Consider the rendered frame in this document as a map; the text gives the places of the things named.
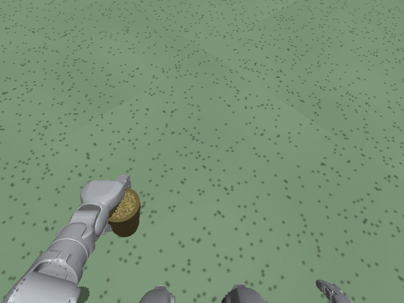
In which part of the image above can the cup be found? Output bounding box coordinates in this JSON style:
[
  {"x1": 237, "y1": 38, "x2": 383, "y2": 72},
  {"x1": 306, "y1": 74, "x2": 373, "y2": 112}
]
[{"x1": 108, "y1": 187, "x2": 141, "y2": 237}]

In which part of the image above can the right robot hand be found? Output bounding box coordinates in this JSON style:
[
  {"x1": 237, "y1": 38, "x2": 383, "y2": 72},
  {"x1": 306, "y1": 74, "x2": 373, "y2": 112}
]
[{"x1": 316, "y1": 280, "x2": 353, "y2": 303}]

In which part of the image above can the left robot hand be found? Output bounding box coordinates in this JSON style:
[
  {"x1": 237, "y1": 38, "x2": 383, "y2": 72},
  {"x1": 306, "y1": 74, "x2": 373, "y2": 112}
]
[{"x1": 80, "y1": 175, "x2": 131, "y2": 235}]

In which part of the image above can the left robot arm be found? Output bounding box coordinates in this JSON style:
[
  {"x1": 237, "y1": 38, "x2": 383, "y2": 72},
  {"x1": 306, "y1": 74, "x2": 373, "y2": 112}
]
[{"x1": 2, "y1": 201, "x2": 109, "y2": 303}]

